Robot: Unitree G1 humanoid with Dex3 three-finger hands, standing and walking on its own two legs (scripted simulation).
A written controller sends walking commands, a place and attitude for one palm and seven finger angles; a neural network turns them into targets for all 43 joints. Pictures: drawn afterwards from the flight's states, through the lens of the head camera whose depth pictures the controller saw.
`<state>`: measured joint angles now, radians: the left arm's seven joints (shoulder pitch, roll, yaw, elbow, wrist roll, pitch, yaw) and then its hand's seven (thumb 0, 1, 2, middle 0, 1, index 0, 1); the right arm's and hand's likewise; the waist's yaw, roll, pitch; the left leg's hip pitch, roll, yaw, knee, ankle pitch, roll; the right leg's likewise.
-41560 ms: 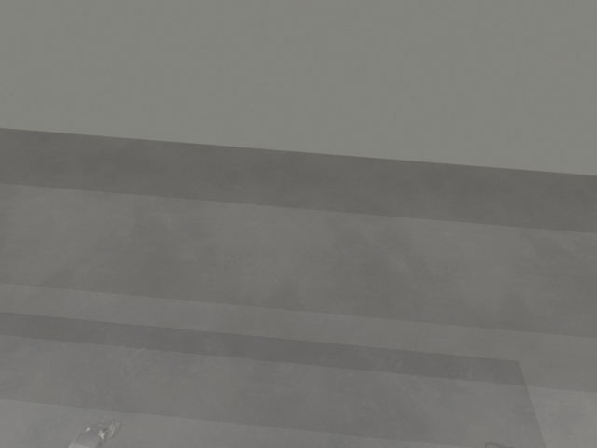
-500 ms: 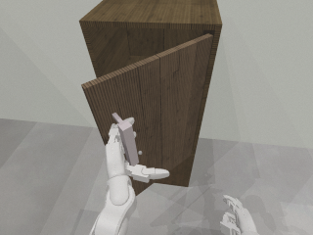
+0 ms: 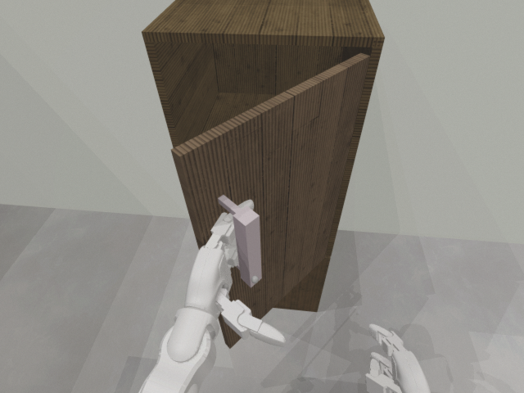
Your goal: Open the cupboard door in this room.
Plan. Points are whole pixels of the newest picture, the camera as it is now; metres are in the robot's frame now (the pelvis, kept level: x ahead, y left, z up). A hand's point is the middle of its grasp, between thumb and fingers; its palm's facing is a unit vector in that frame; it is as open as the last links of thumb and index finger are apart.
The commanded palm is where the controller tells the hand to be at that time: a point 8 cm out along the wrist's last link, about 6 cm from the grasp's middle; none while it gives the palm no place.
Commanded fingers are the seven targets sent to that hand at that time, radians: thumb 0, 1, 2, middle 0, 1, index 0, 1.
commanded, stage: slide the hand sideways off the handle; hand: left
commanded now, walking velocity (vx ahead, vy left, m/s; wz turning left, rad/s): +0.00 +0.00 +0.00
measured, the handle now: (239, 242) +0.31 +0.06 +0.10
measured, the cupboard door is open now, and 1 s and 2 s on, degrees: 50 49 49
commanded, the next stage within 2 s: draw the hand back to the body in 0.84 s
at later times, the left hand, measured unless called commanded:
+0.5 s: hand (224, 303) +0.22 +0.07 +0.09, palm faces -0.06 -1.00 -0.02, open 16.1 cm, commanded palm +0.18 +0.13 +0.10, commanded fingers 0.00 -0.50 0.30 -0.15 -0.30 -0.15 -0.30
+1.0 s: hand (177, 331) +0.18 +0.12 +0.09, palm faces -0.04 -1.00 -0.04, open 16.3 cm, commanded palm +0.15 +0.18 +0.10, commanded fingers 0.00 -0.50 0.30 -0.15 -0.30 -0.15 -0.30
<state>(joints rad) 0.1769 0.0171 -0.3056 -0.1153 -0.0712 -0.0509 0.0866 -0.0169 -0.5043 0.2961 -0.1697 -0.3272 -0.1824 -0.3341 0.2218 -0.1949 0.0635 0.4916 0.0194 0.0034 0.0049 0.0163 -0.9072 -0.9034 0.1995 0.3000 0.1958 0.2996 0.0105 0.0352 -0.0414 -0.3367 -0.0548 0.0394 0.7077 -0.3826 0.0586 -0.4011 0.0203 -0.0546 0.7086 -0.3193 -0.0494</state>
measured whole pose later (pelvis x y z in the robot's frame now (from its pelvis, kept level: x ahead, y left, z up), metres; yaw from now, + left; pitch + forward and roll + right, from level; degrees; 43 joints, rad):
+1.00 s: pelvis +0.01 -0.03 -0.01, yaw +2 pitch +5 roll -1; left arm 0.58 0.20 0.04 -0.34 -0.26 -0.22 -0.22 -0.02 -0.50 0.30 -0.15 -0.30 -0.15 -0.30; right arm 0.26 -0.26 0.03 0.49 0.04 -0.16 -0.04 0.02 -0.91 -0.90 0.20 0.30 0.20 0.30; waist 0.03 0.07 -0.09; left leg -0.48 -0.01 -0.02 0.86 -0.45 0.01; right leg -0.51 0.06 -0.12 0.80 -0.37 -0.09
